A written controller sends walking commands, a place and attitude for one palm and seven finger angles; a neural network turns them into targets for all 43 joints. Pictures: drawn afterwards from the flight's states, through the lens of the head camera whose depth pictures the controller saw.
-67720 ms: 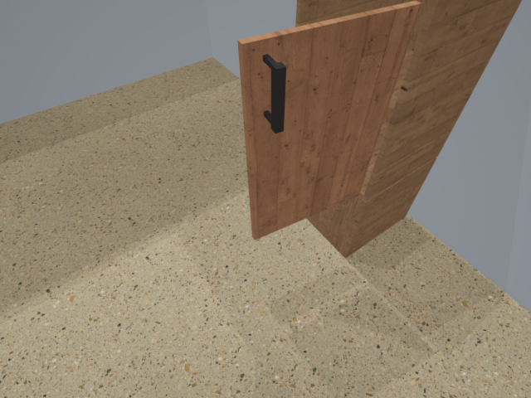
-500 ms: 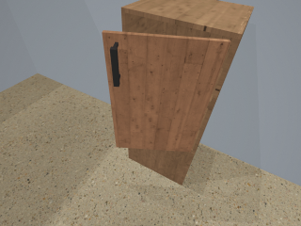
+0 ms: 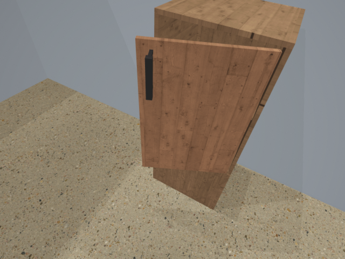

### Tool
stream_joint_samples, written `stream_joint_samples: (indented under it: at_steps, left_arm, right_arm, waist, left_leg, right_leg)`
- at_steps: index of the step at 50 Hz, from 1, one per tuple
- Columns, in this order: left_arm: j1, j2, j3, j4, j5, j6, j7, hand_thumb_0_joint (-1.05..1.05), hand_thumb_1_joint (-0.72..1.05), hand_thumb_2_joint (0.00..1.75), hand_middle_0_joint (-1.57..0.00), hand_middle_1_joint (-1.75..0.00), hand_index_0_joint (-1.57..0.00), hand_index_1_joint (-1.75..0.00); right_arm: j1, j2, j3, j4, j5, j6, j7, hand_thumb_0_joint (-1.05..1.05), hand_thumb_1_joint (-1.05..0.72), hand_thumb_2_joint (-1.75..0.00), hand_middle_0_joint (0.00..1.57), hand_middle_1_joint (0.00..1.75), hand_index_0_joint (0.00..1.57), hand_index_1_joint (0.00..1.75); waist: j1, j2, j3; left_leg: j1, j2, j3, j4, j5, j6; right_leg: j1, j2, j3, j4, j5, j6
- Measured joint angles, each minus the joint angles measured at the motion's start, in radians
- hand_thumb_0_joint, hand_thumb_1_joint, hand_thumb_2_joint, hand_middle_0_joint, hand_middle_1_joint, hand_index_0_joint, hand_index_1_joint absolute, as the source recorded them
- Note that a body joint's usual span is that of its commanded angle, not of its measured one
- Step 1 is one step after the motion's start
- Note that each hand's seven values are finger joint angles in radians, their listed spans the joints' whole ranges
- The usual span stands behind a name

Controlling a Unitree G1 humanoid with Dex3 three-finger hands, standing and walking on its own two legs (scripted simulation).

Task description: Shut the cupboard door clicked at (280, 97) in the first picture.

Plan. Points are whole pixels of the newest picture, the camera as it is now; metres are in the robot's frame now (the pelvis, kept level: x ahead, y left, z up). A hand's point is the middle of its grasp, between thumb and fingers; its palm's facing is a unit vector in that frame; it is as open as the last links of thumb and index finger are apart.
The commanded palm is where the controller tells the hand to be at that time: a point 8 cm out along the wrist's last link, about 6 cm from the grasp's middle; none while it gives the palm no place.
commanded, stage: shuffle to correct the standing spot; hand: left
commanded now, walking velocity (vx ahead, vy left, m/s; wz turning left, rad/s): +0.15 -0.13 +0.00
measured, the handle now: (150, 75) +0.55 +0.12 +0.16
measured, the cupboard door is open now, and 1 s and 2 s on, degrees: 26 26 26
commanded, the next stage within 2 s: come to a stop and stand still in 1.54 s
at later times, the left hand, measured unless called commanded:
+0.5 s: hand out of the picture +0.00 +0.21 -0.18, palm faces +0.02 -0.99 -0.10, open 7.3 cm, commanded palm none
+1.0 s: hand out of the picture +0.03 +0.18 -0.16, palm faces -0.03 -0.99 -0.11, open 7.3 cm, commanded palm none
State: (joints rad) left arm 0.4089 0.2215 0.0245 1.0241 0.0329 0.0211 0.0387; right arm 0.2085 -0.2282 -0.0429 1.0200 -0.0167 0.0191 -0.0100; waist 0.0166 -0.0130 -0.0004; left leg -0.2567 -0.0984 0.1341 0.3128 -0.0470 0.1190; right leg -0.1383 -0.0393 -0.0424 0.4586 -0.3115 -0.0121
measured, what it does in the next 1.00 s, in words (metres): steps on the spot: left foot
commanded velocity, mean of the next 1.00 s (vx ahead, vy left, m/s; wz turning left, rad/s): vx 0.17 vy -0.15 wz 0.05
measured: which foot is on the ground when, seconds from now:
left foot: down 0.00-0.12, up 0.14-0.22, down 0.24-1.00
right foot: down 0.00-0.24, up 0.26-1.00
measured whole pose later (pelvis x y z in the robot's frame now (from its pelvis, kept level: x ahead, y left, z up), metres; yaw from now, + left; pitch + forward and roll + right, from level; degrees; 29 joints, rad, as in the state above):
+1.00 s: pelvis -0.02 +0.01 +0.02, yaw -2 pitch +2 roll -3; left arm 0.28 0.17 0.07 0.99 0.02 0.07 -0.02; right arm 0.42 -0.13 -0.08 1.12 -0.05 0.01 -0.04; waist -0.07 0.00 -0.03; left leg -0.23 0.00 0.11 0.24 -0.06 0.08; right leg -0.29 -0.02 -0.08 0.60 -0.34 0.00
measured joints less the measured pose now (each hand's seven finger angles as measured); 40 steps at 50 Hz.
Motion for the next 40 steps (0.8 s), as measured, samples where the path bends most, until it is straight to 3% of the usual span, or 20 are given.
stream_joint_samples:
  at_steps: [3,5,7,8,10,12,14,16,21,26,32,40]
  left_arm:
    - [0.034,-0.028,-0.002,0.018,0.0,0.007,-0.002,0.01,0.91,0.9,-0.2,-0.3,-0.2,-0.3]
    - [0.062,-0.048,-0.002,0.029,-0.001,0.007,-0.005,0.01,0.91,0.9,-0.2,-0.3,-0.2,-0.3]
    - [0.09,-0.062,0.002,0.04,-0.004,0.006,-0.005,0.01,0.91,0.9,-0.2,-0.3,-0.2,-0.3]
    - [0.1,-0.066,0.005,0.049,-0.004,0.01,-0.003,0.01,0.91,0.9,-0.2,-0.3,-0.2,-0.3]
    - [0.114,-0.074,0.013,0.073,-0.004,0.026,0.002,0.01,0.91,0.9,-0.2,-0.3,-0.2,-0.3]
    - [0.114,-0.083,0.011,0.092,-0.004,0.041,-0.003,0.01,0.91,0.9,-0.2,-0.3,-0.2,-0.3]
    - [0.079,-0.09,0.009,0.096,-0.003,0.052,-0.015,0.01,0.91,0.9,-0.2,-0.3,-0.2,-0.3]
    - [0.04,-0.094,0.014,0.074,0.003,0.053,-0.027,0.01,0.91,0.9,-0.2,-0.3,-0.2,-0.3]
    - [-0.043,-0.078,0.033,0.017,0.002,0.03,-0.029,0.01,0.91,0.9,-0.2,-0.3,-0.2,-0.3]
    - [-0.089,-0.056,0.049,-0.014,-0.001,0.028,-0.033,0.01,0.91,0.9,-0.2,-0.3,-0.2,-0.3]
    - [-0.123,-0.029,0.06,-0.023,0.0,0.045,-0.041,0.01,0.91,0.9,-0.2,-0.3,-0.2,-0.3]
    - [-0.143,-0.026,0.056,-0.035,-0.003,0.056,-0.052,0.01,0.92,0.9,-0.2,-0.3,-0.2,-0.3]
  right_arm:
    - [0.003,0.004,-0.003,0.014,-0.002,0.016,-0.005,0.01,-0.91,-0.89,0.2,0.3,0.2,0.29]
    - [0.007,0.011,-0.006,0.026,-0.002,0.026,-0.008,0.01,-0.91,-0.89,0.2,0.3,0.2,0.29]
    - [0.012,0.026,-0.008,0.036,0.004,0.034,-0.011,0.01,-0.91,-0.89,0.2,0.3,0.2,0.29]
    - [0.016,0.038,-0.01,0.036,0.004,0.036,-0.009,0.01,-0.91,-0.89,0.2,0.3,0.2,0.29]
    - [0.031,0.065,-0.012,0.029,0.005,0.026,-0.005,0.01,-0.91,-0.89,0.2,0.3,0.2,0.29]
    - [0.06,0.084,-0.009,0.016,0.003,0.003,-0.006,0.01,-0.91,-0.89,0.2,0.3,0.2,0.29]
    - [0.087,0.1,-0.006,0.018,-0.005,-0.017,-0.015,0.01,-0.92,-0.89,0.2,0.3,0.2,0.29]
    - [0.115,0.11,0.0,0.034,-0.009,-0.019,-0.025,0.01,-0.92,-0.89,0.2,0.3,0.2,0.29]
    - [0.187,0.134,0.008,0.085,-0.003,-0.021,-0.036,0.01,-0.91,-0.89,0.2,0.3,0.2,0.29]
    - [0.223,0.145,0.0,0.1,-0.004,-0.036,-0.045,0.01,-0.91,-0.89,0.2,0.3,0.2,0.29]
    - [0.234,0.154,-0.006,0.097,-0.01,-0.047,-0.047,0.01,-0.91,-0.89,0.2,0.3,0.2,0.29]
    - [0.228,0.141,-0.018,0.098,-0.018,-0.038,-0.036,0.01,-0.91,-0.89,0.2,0.3,0.2,0.29]
  waist:
    - [0.003,0.01,-0.004]
    - [0.006,0.019,-0.003]
    - [0.01,0.016,-0.001]
    - [0.013,0.012,0.001]
    - [0.013,-0.006,0.006]
    - [-0.007,-0.014,0.006]
    - [-0.017,-0.036,0.024]
    - [-0.008,-0.044,0.034]
    - [-0.015,-0.041,0.012]
    - [-0.041,-0.022,-0.014]
    - [-0.074,-0.013,-0.03]
    - [-0.089,-0.003,-0.031]
  left_leg:
    - [0.009,-0.001,-0.002,-0.029,0.011,-0.035]
    - [0.01,0.003,-0.003,-0.028,-0.003,-0.088]
    - [-0.039,0.008,-0.003,0.079,-0.127,-0.136]
    - [-0.077,0.016,-0.015,0.188,-0.189,-0.139]
    - [-0.1,0.048,-0.044,0.361,-0.255,-0.129]
    - [-0.051,0.09,-0.061,0.331,-0.275,-0.108]
    - [-0.059,0.075,-0.035,0.348,-0.256,-0.038]
    - [-0.046,0.069,-0.005,0.32,-0.237,0.0]
    - [0.002,0.059,0.008,0.163,-0.148,-0.004]
    - [0.026,0.07,0.01,0.065,-0.094,0.005]
    - [0.035,0.089,0.016,0.004,-0.062,-0.008]
    - [0.04,0.112,0.016,-0.051,-0.036,-0.025]
  right_leg:
    - [0.006,-0.001,-0.004,-0.013,-0.029,-0.009]
    - [0.029,0.0,-0.009,-0.055,-0.004,-0.006]
    - [0.036,0.0,-0.011,-0.077,0.018,0.001]
    - [0.031,0.002,-0.011,-0.074,0.027,0.001]
    - [0.011,0.002,-0.005,-0.042,0.066,0.011]
    - [-0.04,0.007,0.002,0.061,0.026,0.027]
    - [-0.124,0.004,0.038,0.238,-0.08,0.012]
    - [-0.222,0.014,0.067,0.417,-0.069,0.003]
    - [-0.367,0.027,0.086,0.629,0.092,0.017]
    - [-0.391,0.019,0.084,0.623,0.153,0.03]
    - [-0.377,0.002,0.08,0.558,0.164,0.041]
    - [-0.32,-0.011,0.034,0.404,0.112,0.042]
